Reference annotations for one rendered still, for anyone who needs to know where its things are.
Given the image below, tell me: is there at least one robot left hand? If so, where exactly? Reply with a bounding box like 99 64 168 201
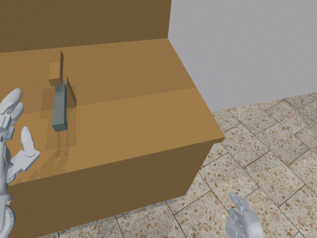
0 88 40 193

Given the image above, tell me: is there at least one counter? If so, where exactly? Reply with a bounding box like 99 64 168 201
0 0 225 238

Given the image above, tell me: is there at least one tap lever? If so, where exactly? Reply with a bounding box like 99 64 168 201
52 80 67 132

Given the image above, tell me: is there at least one robot right hand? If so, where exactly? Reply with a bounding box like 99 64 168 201
225 192 265 238

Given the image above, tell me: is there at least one left robot forearm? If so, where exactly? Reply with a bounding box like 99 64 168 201
0 192 16 238

